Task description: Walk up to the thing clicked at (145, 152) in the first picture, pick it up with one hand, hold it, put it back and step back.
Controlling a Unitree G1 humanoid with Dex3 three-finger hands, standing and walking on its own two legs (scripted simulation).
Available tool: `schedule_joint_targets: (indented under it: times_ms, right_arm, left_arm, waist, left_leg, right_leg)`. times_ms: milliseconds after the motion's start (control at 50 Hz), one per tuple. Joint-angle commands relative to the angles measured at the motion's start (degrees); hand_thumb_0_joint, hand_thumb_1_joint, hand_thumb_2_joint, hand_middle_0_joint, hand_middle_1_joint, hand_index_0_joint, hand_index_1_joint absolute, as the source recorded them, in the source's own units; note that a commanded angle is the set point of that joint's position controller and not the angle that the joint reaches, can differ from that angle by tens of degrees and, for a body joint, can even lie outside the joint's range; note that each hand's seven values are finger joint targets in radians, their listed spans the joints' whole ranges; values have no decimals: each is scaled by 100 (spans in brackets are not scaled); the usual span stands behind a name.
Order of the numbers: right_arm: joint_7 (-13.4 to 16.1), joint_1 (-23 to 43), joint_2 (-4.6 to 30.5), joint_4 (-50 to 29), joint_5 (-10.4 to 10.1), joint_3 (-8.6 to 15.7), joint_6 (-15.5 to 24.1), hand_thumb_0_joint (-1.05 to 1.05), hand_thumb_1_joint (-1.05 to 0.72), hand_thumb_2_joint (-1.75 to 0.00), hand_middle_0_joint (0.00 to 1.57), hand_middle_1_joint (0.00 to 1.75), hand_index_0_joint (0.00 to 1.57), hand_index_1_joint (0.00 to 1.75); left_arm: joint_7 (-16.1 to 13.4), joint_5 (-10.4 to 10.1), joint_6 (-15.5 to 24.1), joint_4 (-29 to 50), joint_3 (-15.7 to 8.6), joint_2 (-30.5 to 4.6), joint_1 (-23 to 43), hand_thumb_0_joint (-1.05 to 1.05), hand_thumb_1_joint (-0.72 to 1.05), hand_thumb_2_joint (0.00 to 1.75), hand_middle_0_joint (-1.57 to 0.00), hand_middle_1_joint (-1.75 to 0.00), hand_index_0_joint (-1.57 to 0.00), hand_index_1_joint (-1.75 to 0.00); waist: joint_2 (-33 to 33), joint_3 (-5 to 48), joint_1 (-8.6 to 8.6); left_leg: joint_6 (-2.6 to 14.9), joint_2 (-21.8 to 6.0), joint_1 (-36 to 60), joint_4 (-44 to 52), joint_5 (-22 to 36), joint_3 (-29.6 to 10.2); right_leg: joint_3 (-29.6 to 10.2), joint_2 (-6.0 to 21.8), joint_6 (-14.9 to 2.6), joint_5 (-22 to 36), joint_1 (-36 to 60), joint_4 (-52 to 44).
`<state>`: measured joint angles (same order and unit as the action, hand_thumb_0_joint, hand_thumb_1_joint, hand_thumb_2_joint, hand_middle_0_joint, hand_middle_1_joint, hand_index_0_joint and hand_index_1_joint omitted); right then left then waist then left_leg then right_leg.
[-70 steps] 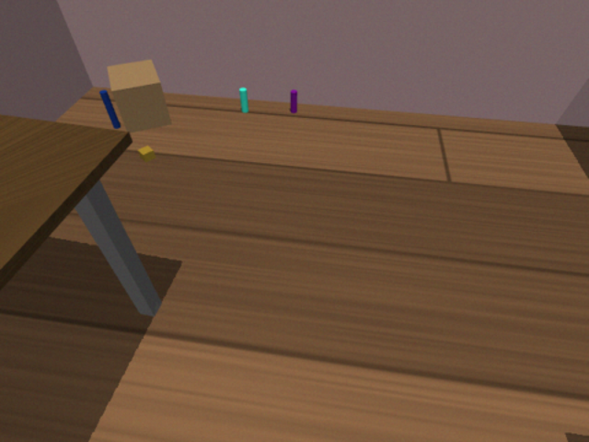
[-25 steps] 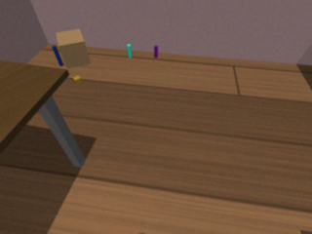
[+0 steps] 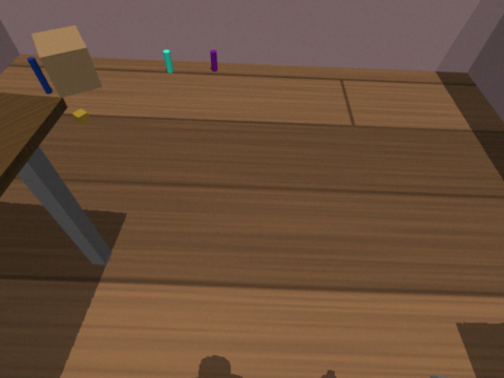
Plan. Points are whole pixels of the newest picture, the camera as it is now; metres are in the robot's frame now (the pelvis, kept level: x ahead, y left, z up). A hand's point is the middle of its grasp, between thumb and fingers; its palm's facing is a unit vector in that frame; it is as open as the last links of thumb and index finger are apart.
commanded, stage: walk up
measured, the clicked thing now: (81, 116) +1.59 +1.03 -0.74
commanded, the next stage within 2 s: stand in 1.36 s
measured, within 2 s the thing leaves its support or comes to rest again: neither
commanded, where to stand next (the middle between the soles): +0.05 -0.02 m, yaw -15 degrees
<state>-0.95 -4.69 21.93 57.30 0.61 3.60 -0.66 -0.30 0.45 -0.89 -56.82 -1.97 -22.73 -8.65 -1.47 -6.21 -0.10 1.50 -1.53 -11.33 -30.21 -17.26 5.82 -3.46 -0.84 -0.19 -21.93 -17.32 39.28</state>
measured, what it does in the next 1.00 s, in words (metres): steps on the spot: right foot, then left foot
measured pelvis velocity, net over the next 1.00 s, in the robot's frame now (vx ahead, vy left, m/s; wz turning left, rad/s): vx -0.02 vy -0.01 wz -0.25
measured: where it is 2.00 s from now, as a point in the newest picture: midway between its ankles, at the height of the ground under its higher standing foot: outside the picture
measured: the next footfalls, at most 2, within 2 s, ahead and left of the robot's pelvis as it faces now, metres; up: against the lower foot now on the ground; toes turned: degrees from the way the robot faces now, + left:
right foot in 0.20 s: +0.05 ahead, -0.15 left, +0.00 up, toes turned -5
left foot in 0.50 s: +0.05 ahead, +0.12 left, +0.00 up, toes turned -12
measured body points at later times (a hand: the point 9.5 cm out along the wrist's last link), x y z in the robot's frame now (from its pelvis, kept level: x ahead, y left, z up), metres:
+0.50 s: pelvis -0.01 -0.01 -0.01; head +0.03 -0.01 +0.43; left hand +0.12 +0.29 -0.13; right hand +0.02 -0.33 -0.13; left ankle +0.01 +0.12 -0.74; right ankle +0.01 -0.14 -0.73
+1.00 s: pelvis -0.02 -0.01 +0.00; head -0.01 -0.03 +0.45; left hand +0.15 +0.25 -0.12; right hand -0.01 -0.33 -0.13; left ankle +0.01 +0.12 -0.73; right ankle -0.03 -0.14 -0.73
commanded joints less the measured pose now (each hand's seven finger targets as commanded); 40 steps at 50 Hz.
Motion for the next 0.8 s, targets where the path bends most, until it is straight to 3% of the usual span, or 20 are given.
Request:
schedule_joint_targets:
  times_ms: [0,80,160,180,200,220,240,300,400,460,480,500,520,540,600,660,700,740,760,780]
  right_arm:
    - [111,-40,1502,-696,132,434,152,0,-90,-90,20,30,20,30]
    - [92,30,1451,-873,125,391,145,0,-90,-90,20,30,20,30]
    - [37,0,1406,-1051,21,401,-49,0,-90,-90,20,30,20,30]
    - [28,-121,1156,-1129,-22,325,-83,0,-90,-90,20,30,20,30]
    - [10,-68,767,-1329,-64,204,-108,0,-90,-90,20,30,20,30]
    - [69,-162,810,-1270,-30,195,-230,0,-90,-90,20,30,20,30]
    - [98,-213,1113,-1214,-21,281,-248,0,-90,-90,20,30,20,30]
    - [67,-513,1174,-938,-79,280,-179,0,-90,-90,20,30,20,30]
    - [83,-533,994,-971,54,216,-62,0,-90,-90,20,30,20,30]
    - [137,-1140,970,-694,95,275,85,0,-90,-90,20,30,20,30]
    - [179,-1164,1176,-714,155,328,144,0,-90,-90,20,30,20,30]
    - [195,-870,1533,-796,200,370,210,0,-90,-90,20,30,20,30]
    - [172,-517,1759,-948,161,366,254,0,-90,-90,20,30,20,30]
    - [157,-304,1786,-945,109,377,271,0,-90,-90,20,30,20,30]
    - [161,-71,1360,-1014,143,227,307,0,-90,-90,20,30,20,30]
    - [135,-384,1455,-847,87,244,267,0,-90,-90,20,30,20,30]
    - [120,-322,1400,-906,27,215,154,0,-90,-90,20,30,20,30]
    - [129,-413,1109,-960,-69,123,107,0,-90,-90,20,30,20,30]
    - [130,-364,884,-1028,-110,39,115,0,-90,-90,20,30,20,30]
    - [145,-392,907,-947,-93,46,65,0,-90,-90,20,30,20,30]
  left_arm:
    - [-17,25,22,604,-256,-1017,-226,0,90,90,-20,-30,-20,-30]
    - [111,10,63,685,-297,-915,-427,0,90,90,-20,-30,-20,-30]
    - [23,95,172,585,-367,-892,-930,0,90,90,-20,-30,-20,-30]
    - [-31,121,232,583,-468,-1220,-1044,0,90,90,-20,-30,-20,-30]
    - [-88,181,302,669,-620,-1730,-1124,0,90,90,-20,-30,-20,-30]
    - [-114,154,323,911,-556,-1788,-781,0,90,90,-20,-30,-20,-30]
    - [-126,166,296,1018,-564,-1915,-561,0,90,90,-20,-30,-20,-30]
    - [-145,85,286,1151,-449,-1394,-134,0,90,90,-20,-30,-20,-30]
    - [-144,158,242,1145,-432,-1369,-573,0,90,90,-20,-30,-20,-30]
    - [-85,23,124,1271,-355,-1243,-142,0,90,90,-20,-30,-20,-30]
    - [-78,-49,107,1350,-253,-927,-108,0,90,90,-20,-30,-20,-30]
    - [-72,-106,99,1347,-158,-609,-158,0,90,90,-20,-30,-20,-30]
    - [-122,-34,62,1187,-252,-905,-260,0,90,90,-20,-30,-20,-30]
    - [-132,-4,71,1061,-334,-1196,-270,0,90,90,-20,-30,-20,-30]
    - [-24,-59,128,898,-333,-1059,-290,0,90,90,-20,-30,-20,-30]
    - [29,-37,169,828,-302,-931,-195,0,90,90,-20,-30,-20,-30]
    - [-18,2,240,638,-257,-813,-503,0,90,90,-20,-30,-20,-30]
    - [-76,74,324,548,-336,-1142,-530,0,90,90,-20,-30,-20,-30]
    - [-107,109,364,533,-385,-1364,-532,0,90,90,-20,-30,-20,-30]
    - [-91,43,357,610,-345,-1564,-130,0,90,90,-20,-30,-20,-30]
  waist:
    - [971,444,73]
    - [1247,470,51]
    - [944,761,-93]
    - [145,864,-169]
    - [-1245,781,-252]
    - [-767,654,-155]
    - [-909,453,-123]
    - [-676,333,131]
    - [-741,741,-111]
    - [-551,932,284]
    - [6,945,307]
    - [942,762,172]
    - [1080,721,102]
    - [1087,547,93]
    - [1153,225,-99]
    - [1489,371,64]
    - [1350,637,-72]
    - [635,946,-49]
    - [-91,1010,-74]
    - [-282,869,28]
  left_leg:
    - [1356,-2142,347,1218,2423,-1698]
    - [784,-1413,525,531,2520,-779]
    - [561,-1093,386,-713,2071,-302]
    - [312,-747,-83,-1483,1423,-72]
    - [-33,-25,-1371,-2654,-713,21]
    - [-120,-46,-1413,-3052,-1890,-659]
    - [-159,-144,-1058,-3201,-2061,-808]
    - [-148,-231,-1163,-2954,-1448,-876]
    - [-181,-1,-732,-1207,-1276,-650]
    - [-94,180,552,576,223,-449]
    - [65,-412,779,1099,385,-1252]
    - [363,-1435,816,1457,830,-2684]
    - [975,-2103,196,1366,548,-3236]
    - [1386,-2288,-388,1266,650,-3279]
    - [845,-1299,102,737,2134,-1581]
    - [630,-1071,219,371,2701,-1298]
    - [504,-933,286,-171,2610,-999]
    - [132,-582,-333,-678,1846,-731]
    - [-85,-311,-963,-1026,875,-601]
    - [-102,-88,-579,-1036,-900,-549]
  right_leg:
    - [30,233,-121,-1033,-616,1662]
    - [444,187,-125,-277,-242,272]
    - [866,-161,-137,1112,743,-1415]
    - [248,119,-259,1977,1241,-1672]
    - [-1914,1451,-808,2797,1586,-1926]
    - [-2725,2108,-1383,1947,836,-2212]
    - [-3021,2258,-1716,1570,204,-2295]
    - [-1469,1368,-1192,1814,395,-1840]
    - [-1238,1116,-1173,2293,679,-1348]
    - [-966,936,-806,2393,-53,-549]
    - [-775,581,-463,1841,-416,-84]
    - [-422,-239,-149,720,-998,531]
    - [-429,-248,-79,-1000,-752,1046]
    - [-487,-4,-49,-1221,-329,1454]
    - [-271,-31,-150,-736,-572,868]
    - [326,-92,-123,-185,-53,-108]
    - [455,-168,-186,747,574,-1344]
    - [-344,244,-397,2358,1509,-1440]
    - [-1412,985,-688,2586,1804,-1546]
    - [-2003,1671,-1252,1828,850,-1741]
